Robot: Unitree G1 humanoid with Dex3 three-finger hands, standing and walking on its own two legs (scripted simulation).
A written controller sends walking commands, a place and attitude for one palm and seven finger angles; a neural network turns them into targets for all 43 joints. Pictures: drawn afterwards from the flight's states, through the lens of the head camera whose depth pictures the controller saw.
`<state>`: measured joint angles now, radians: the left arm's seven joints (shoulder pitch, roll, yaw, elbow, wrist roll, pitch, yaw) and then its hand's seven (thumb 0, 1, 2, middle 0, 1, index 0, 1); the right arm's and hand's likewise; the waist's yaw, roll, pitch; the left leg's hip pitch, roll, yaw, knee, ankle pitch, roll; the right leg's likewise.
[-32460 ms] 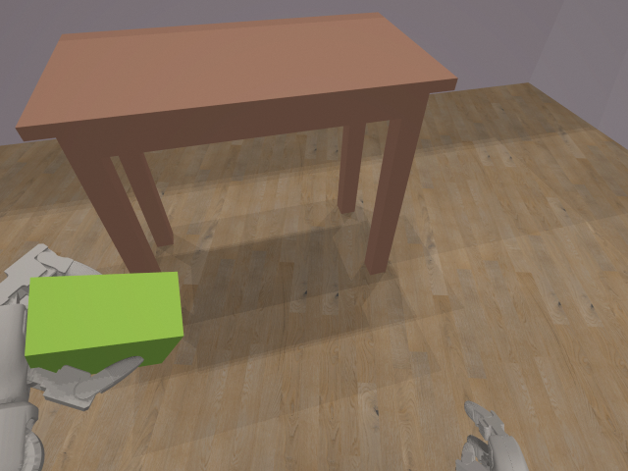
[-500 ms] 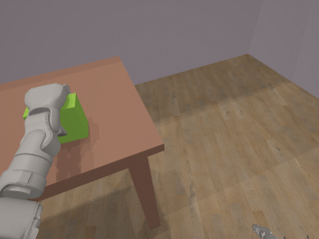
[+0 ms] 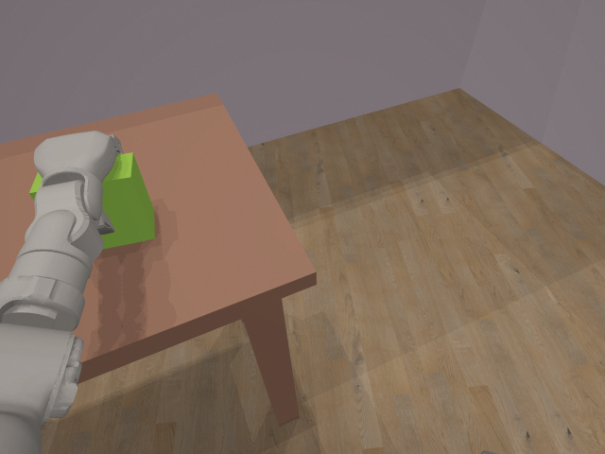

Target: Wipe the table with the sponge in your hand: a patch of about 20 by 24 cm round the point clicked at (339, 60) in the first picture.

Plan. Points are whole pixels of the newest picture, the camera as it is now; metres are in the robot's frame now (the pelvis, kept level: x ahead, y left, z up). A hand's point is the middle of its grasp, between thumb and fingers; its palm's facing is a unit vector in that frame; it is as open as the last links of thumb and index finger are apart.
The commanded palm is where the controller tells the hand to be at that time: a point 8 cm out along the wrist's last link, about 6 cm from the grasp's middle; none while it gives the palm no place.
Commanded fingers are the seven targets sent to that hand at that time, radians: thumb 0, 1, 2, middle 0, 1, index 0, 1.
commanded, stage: wipe forward along the middle lane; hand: left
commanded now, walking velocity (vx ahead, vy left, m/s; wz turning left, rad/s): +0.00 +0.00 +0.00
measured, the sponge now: (105, 214) +0.41 +0.32 +0.10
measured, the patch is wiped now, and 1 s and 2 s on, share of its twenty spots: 0.85 0.95 0.95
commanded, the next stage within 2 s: slide back across to the first lane in 0.30 s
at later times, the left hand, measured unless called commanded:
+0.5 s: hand (90, 169) +0.46 +0.34 +0.14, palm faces -0.08 +0.02 -1.00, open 10.2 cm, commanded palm +0.43 +0.35 +0.17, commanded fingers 0.00 0.10 1.30 -1.20 -1.60 -1.20 -1.60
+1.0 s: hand (32, 178) +0.43 +0.41 +0.15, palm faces -0.11 +0.03 -0.99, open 10.2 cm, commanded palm +0.41 +0.40 +0.20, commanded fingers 0.00 0.10 1.30 -1.20 -1.60 -1.20 -1.60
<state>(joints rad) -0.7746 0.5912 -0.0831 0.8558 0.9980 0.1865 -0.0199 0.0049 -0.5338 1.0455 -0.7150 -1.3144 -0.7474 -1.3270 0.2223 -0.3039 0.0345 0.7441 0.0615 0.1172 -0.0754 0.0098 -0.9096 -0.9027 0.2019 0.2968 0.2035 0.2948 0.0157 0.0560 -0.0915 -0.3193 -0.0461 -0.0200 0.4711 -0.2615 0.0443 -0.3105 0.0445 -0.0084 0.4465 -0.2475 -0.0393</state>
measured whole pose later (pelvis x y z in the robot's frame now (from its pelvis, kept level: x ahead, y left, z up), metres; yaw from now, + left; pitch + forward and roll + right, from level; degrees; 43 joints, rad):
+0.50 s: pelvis +0.01 +0.01 +0.00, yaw -2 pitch +10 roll -1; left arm -0.90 0.69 -0.02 1.04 1.04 0.10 -0.01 0.01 -0.54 1.05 -0.72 -1.31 -0.75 -1.33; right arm 0.30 -0.31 0.02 0.74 0.06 0.12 -0.07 0.01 -0.91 -0.90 0.20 0.30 0.20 0.29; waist -0.04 0.05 -0.11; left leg -0.40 -0.04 0.00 0.50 -0.28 0.06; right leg -0.38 0.05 0.01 0.44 -0.24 -0.02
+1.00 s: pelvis +0.03 +0.03 +0.00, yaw -1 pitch +9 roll -2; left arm -0.77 0.78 0.08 0.91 1.04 0.01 -0.09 0.00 -0.53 1.05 -0.71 -1.31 -0.75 -1.33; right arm 0.23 -0.31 0.01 0.70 0.06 0.15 -0.06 0.01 -0.91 -0.90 0.20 0.30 0.20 0.29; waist 0.01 0.05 -0.08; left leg -0.32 -0.06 -0.01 0.46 -0.29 0.08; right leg -0.29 0.03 0.00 0.38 -0.25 -0.01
